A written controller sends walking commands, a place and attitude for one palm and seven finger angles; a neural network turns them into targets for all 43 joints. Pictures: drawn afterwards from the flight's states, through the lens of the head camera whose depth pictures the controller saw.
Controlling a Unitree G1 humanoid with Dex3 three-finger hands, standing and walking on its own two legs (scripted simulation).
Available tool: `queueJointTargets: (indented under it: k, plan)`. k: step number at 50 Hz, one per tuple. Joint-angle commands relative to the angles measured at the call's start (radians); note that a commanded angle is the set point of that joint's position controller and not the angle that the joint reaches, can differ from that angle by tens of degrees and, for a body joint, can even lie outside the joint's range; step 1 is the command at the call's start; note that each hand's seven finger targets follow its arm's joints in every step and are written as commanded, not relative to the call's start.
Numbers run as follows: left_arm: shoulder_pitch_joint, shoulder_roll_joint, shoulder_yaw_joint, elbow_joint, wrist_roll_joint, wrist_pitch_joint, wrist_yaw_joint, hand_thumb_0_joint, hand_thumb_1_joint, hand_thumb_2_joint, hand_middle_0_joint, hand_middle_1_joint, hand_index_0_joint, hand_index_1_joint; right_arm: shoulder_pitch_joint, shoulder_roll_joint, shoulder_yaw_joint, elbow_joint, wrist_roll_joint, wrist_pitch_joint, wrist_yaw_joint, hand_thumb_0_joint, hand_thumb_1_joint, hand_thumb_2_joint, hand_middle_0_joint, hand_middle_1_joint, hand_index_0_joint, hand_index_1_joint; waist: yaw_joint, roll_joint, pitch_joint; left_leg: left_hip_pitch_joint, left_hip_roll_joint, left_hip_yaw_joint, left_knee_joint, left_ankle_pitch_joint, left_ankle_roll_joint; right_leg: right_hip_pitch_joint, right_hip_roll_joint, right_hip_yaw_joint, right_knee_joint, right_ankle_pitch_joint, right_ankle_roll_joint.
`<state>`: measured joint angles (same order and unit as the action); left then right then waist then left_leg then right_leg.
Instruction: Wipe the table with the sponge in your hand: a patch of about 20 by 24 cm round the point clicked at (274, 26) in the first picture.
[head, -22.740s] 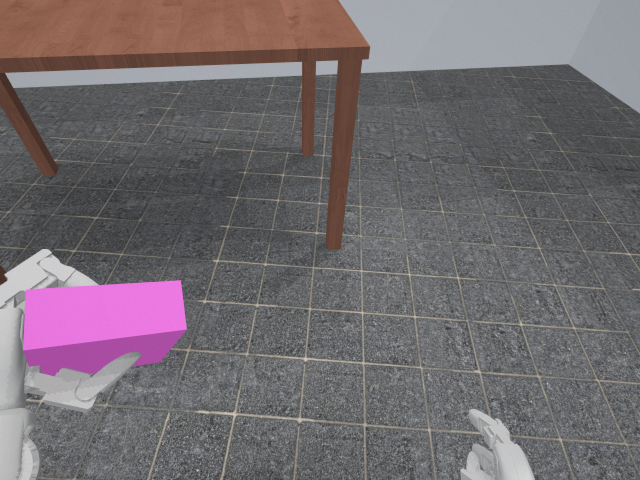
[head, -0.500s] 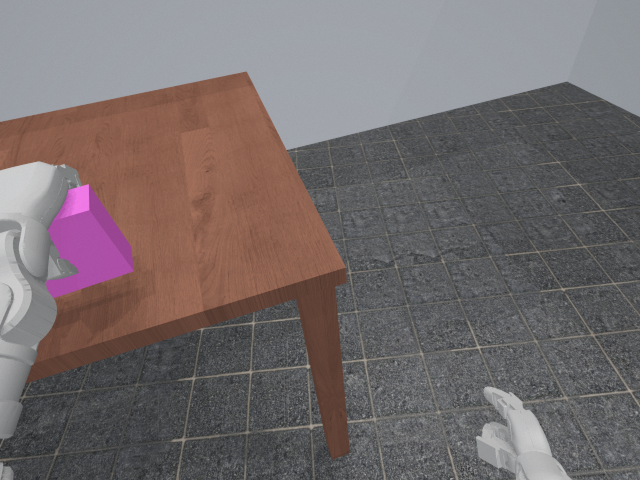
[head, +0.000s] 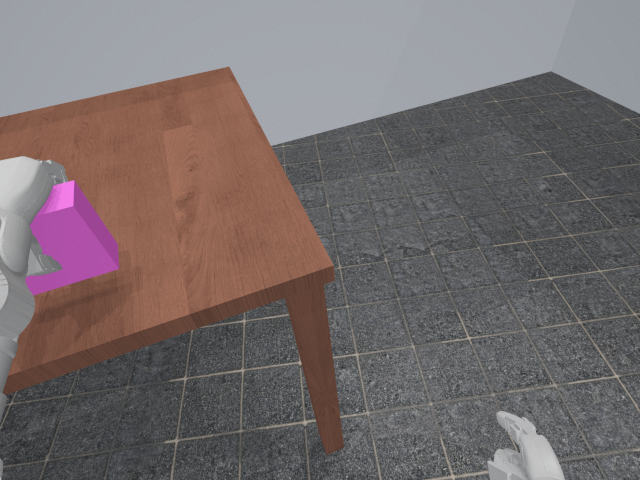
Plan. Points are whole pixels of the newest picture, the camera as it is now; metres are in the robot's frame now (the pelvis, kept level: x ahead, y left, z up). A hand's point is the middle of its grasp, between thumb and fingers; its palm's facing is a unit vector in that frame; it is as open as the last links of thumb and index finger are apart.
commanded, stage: lower the sponge onto the table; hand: left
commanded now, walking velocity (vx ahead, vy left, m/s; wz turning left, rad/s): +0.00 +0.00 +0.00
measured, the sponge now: (49, 253) +0.31 +0.37 +0.16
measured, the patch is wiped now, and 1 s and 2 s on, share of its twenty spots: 0.05 0.05 0.15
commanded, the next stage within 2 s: wipe forward along the first lane in 1.46 s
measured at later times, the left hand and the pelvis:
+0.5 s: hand (37, 245) +0.30 +0.37 +0.18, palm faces -0.02 +0.02 -1.00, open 9.3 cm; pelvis +0.00 +0.00 +0.00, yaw +1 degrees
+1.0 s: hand (45, 258) +0.29 +0.36 +0.16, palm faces -0.01 +0.02 -1.00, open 9.3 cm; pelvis +0.00 +0.00 +0.00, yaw +0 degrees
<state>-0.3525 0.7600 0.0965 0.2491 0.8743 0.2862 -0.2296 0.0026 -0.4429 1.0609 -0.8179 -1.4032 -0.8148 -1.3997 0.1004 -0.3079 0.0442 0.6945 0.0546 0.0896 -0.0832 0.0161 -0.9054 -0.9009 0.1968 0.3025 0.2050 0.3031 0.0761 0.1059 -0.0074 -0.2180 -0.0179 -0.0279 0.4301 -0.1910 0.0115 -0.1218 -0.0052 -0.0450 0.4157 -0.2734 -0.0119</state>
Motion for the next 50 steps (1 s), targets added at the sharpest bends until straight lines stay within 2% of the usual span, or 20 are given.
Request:
queueJointTargets:
  k: [1,3,8,10,13,15,17,18,20,23,24,25,28,30,33,35,38,39,46,50]
  plan:
    - [-0.364,0.374,0.175,-0.218,0.019,0.002,0.06,0.0,0.1,1.3,-1.2,-1.6,-1.2,-1.6,-0.2,-0.101,-0.039,-0.178,-0.001,-0.06,-0.007,0.0,-0.9,-0.9,0.2,0.3,0.2,0.3,0.017,-0.002,-0.273,0.101,-0.044,0.019,-0.023,0.266,0.029,0.065,0.033,0.017,-0.033,0.26,-0.028]
    - [-0.345,0.395,0.199,-0.238,0.015,0.015,0.068,0.0,0.1,1.3,-1.2,-1.6,-1.2,-1.6,-0.207,-0.105,-0.039,-0.179,-0.006,-0.057,-0.006,0.0,-0.9,-0.9,0.2,0.3,0.2,0.3,0.03,0.021,-0.285,0.103,-0.043,0.015,-0.023,0.278,0.026,0.078,0.031,0.022,-0.028,0.264,-0.033]
    - [-0.343,0.377,0.185,-0.232,0.019,0.061,0.073,0.0,0.1,1.3,-1.2,-1.6,-1.2,-1.6,-0.222,-0.105,-0.035,-0.176,-0.003,-0.049,0.0,0.0,-0.9,-0.9,0.2,0.3,0.2,0.3,0.029,0.015,-0.272,0.094,-0.038,0.015,-0.028,0.285,0.02,0.07,0.034,0.019,-0.026,0.264,-0.034]
    - [-0.315,0.332,0.151,-0.22,0.016,0.076,0.065,0.0,0.1,1.3,-1.2,-1.6,-1.2,-1.6,-0.223,-0.099,-0.034,-0.175,0.0,-0.048,0.004,0.0,-0.9,-0.9,0.2,0.3,0.2,0.3,0.024,-0.019,-0.261,0.091,-0.037,0.015,-0.03,0.289,0.021,0.068,0.034,0.013,-0.026,0.271,-0.031]
    - [-0.29,0.353,0.162,-0.236,0.021,0.098,0.047,0.0,0.1,1.3,-1.2,-1.6,-1.2,-1.6,-0.229,-0.108,-0.033,-0.181,-0.002,-0.039,0.003,0.0,-0.9,-0.9,0.2,0.3,0.2,0.3,0.027,-0.015,-0.272,0.095,-0.036,0.017,-0.023,0.298,0.022,0.07,0.032,0.02,-0.024,0.288,-0.032]
    - [-0.305,0.334,0.137,-0.196,0.026,0.099,0.037,0.0,0.1,1.3,-1.2,-1.6,-1.2,-1.6,-0.221,-0.103,-0.029,-0.173,0.0,-0.038,0.0,0.0,-0.9,-0.9,0.2,0.3,0.2,0.3,0.011,-0.045,-0.24,0.083,-0.037,0.02,-0.026,0.272,0.023,0.051,0.034,0.011,-0.031,0.271,-0.027]
    - [-0.33,0.339,0.129,-0.205,0.036,0.085,0.027,0.0,0.1,1.3,-1.2,-1.6,-1.2,-1.6,-0.221,-0.104,-0.029,-0.179,-0.001,-0.039,-0.004,0.0,-0.9,-0.9,0.2,0.3,0.2,0.3,0.008,-0.051,-0.248,0.091,-0.039,0.019,-0.028,0.261,0.025,0.047,0.033,0.01,-0.036,0.258,-0.026]
    - [-0.364,0.349,0.123,-0.211,0.041,0.082,0.025,0.0,0.1,1.3,-1.2,-1.6,-1.2,-1.6,-0.222,-0.109,-0.026,-0.178,0.001,-0.037,-0.008,0.0,-0.9,-0.9,0.2,0.3,0.2,0.3,0.0,-0.009,-0.237,0.096,-0.036,0.019,-0.03,0.237,0.024,0.028,0.034,0.015,-0.045,0.226,-0.031]
    - [-0.39,0.322,0.099,-0.202,0.043,0.054,0.028,0.0,0.1,1.3,-1.2,-1.6,-1.2,-1.6,-0.206,-0.099,-0.026,-0.172,0.0,-0.046,-0.014,0.0,-0.9,-0.9,0.2,0.3,0.2,0.3,-0.01,-0.013,-0.24,0.111,-0.038,0.017,-0.031,0.235,0.027,0.02,0.037,0.008,-0.051,0.216,-0.03]
    - [-0.393,0.383,0.152,-0.224,0.055,0.013,0.041,0.0,0.1,1.3,-1.2,-1.6,-1.2,-1.6,-0.195,-0.106,-0.03,-0.173,-0.006,-0.051,-0.018,0.0,-0.9,-0.9,0.2,0.3,0.2,0.3,0.002,0.021,-0.278,0.121,-0.04,0.015,-0.024,0.256,0.026,0.045,0.037,0.016,-0.048,0.228,-0.037]
    - [-0.403,0.332,0.116,-0.246,0.05,-0.003,0.046,0.0,0.1,1.3,-1.2,-1.6,-1.2,-1.6,-0.2,-0.09,-0.027,-0.179,-0.006,-0.058,-0.017,0.0,-0.9,-0.9,0.2,0.3,0.2,0.3,-0.002,0.016,-0.285,0.133,-0.043,0.018,-0.02,0.271,0.028,0.045,0.035,0.012,-0.044,0.241,-0.034]
    - [-0.362,0.356,0.151,-0.232,0.044,-0.012,0.056,0.0,0.1,1.3,-1.2,-1.6,-1.2,-1.6,-0.189,-0.092,-0.031,-0.171,-0.007,-0.058,-0.017,0.0,-0.9,-0.9,0.2,0.3,0.2,0.3,0.007,0.023,-0.281,0.129,-0.041,0.012,-0.023,0.28,0.027,0.054,0.038,0.011,-0.045,0.242,-0.036]
    - [-0.361,0.339,0.147,-0.248,0.037,-0.014,0.081,0.0,0.1,1.3,-1.2,-1.6,-1.2,-1.6,-0.195,-0.095,-0.032,-0.173,-0.008,-0.059,-0.013,0.0,-0.9,-0.9,0.2,0.3,0.2,0.3,0.012,0.067,-0.278,0.13,-0.039,0.01,-0.029,0.278,0.021,0.048,0.042,0.01,-0.048,0.223,-0.042]
    - [-0.347,0.317,0.14,-0.255,0.033,-0.011,0.097,0.0,0.1,1.3,-1.2,-1.6,-1.2,-1.6,-0.195,-0.092,-0.036,-0.169,-0.007,-0.061,-0.009,0.0,-0.9,-0.9,0.2,0.3,0.2,0.3,0.015,0.047,-0.284,0.129,-0.037,0.007,-0.035,0.294,0.02,0.058,0.043,0.005,-0.045,0.234,-0.04]
    - [-0.31,0.346,0.177,-0.218,0.034,0.019,0.114,0.0,0.1,1.3,-1.2,-1.6,-1.2,-1.6,-0.196,-0.106,-0.037,-0.162,-0.01,-0.058,-0.003,0.0,-0.9,-0.9,0.2,0.3,0.2,0.3,0.028,0.04,-0.286,0.114,-0.036,0.01,-0.034,0.305,0.015,0.075,0.041,0.013,-0.039,0.258,-0.044]
    - [-0.249,0.334,0.184,-0.225,0.023,0.027,0.115,0.0,0.1,1.3,-1.2,-1.6,-1.2,-1.6,-0.207,-0.1,-0.038,-0.166,-0.01,-0.056,0.003,0.0,-0.9,-0.9,0.2,0.3,0.2,0.3,0.036,-0.003,-0.286,0.101,-0.038,0.015,-0.034,0.31,0.019,0.099,0.036,0.012,-0.029,0.285,-0.037]
    - [-0.238,0.341,0.182,-0.203,0.025,0.047,0.106,0.0,0.1,1.3,-1.2,-1.6,-1.2,-1.6,-0.215,-0.11,-0.037,-0.167,-0.008,-0.045,0.003,0.0,-0.9,-0.9,0.2,0.3,0.2,0.3,0.032,-0.015,-0.261,0.088,-0.039,0.019,-0.035,0.283,0.019,0.084,0.037,0.016,-0.034,0.272,-0.036]
    - [-0.25,0.311,0.154,-0.22,0.023,0.045,0.103,0.0,0.1,1.3,-1.2,-1.6,-1.2,-1.6,-0.219,-0.102,-0.034,-0.169,-0.004,-0.049,0.005,0.0,-0.9,-0.9,0.2,0.3,0.2,0.3,0.022,-0.018,-0.262,0.09,-0.038,0.021,-0.036,0.277,0.02,0.079,0.035,0.008,-0.033,0.264,-0.032]
    - [-0.243,0.294,0.134,-0.233,0.027,0.016,0.094,0.0,0.1,1.3,-1.2,-1.6,-1.2,-1.6,-0.204,-0.103,-0.04,-0.166,-0.005,-0.059,-0.009,0.0,-0.9,-0.9,0.2,0.3,0.2,0.3,0.008,-0.029,-0.234,0.104,-0.043,0.021,-0.032,0.245,0.029,0.042,0.04,0.009,-0.046,0.237,-0.028]
    - [-0.286,0.318,0.148,-0.169,0.042,-0.01,0.109,0.0,0.1,1.3,-1.2,-1.6,-1.2,-1.6,-0.19,-0.103,-0.039,-0.149,-0.007,-0.063,-0.02,0.0,-0.9,-0.9,0.2,0.3,0.2,0.3,0.002,-0.027,-0.21,0.091,-0.044,0.022,-0.039,0.199,0.027,0.026,0.041,0.01,-0.058,0.187,-0.031]
